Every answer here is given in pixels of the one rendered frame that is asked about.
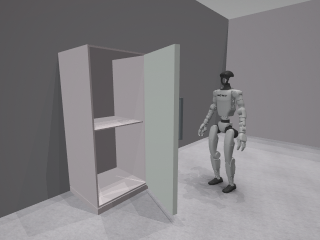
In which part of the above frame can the handle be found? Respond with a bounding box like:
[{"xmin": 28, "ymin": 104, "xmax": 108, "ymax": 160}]
[{"xmin": 178, "ymin": 97, "xmax": 184, "ymax": 140}]

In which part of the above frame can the robot right forearm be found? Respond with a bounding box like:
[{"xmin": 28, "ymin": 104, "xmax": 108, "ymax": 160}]
[{"xmin": 203, "ymin": 108, "xmax": 215, "ymax": 125}]

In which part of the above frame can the right robot hand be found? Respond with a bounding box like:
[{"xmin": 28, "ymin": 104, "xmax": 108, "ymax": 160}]
[{"xmin": 198, "ymin": 123, "xmax": 207, "ymax": 137}]

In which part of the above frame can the fridge door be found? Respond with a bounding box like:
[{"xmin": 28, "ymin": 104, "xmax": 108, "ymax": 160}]
[{"xmin": 144, "ymin": 44, "xmax": 180, "ymax": 215}]

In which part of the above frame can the left robot hand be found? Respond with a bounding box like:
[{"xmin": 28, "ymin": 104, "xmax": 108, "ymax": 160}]
[{"xmin": 236, "ymin": 132, "xmax": 247, "ymax": 151}]

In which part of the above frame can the left robot upper arm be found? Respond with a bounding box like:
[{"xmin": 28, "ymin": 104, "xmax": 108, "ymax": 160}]
[{"xmin": 232, "ymin": 89, "xmax": 245, "ymax": 115}]

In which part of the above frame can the robot foot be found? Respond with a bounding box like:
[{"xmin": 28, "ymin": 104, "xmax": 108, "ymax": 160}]
[
  {"xmin": 208, "ymin": 177, "xmax": 223, "ymax": 185},
  {"xmin": 222, "ymin": 183, "xmax": 236, "ymax": 193}
]

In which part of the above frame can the left robot foot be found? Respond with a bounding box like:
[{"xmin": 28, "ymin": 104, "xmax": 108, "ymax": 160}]
[{"xmin": 222, "ymin": 183, "xmax": 236, "ymax": 193}]

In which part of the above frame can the right robot upper arm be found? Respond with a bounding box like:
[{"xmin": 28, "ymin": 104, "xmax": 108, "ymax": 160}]
[{"xmin": 210, "ymin": 89, "xmax": 219, "ymax": 111}]

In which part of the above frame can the right robot foot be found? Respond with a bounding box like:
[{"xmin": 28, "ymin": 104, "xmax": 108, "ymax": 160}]
[{"xmin": 208, "ymin": 177, "xmax": 223, "ymax": 185}]

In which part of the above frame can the robot left forearm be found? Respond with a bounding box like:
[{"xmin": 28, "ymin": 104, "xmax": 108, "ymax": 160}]
[{"xmin": 239, "ymin": 108, "xmax": 247, "ymax": 133}]

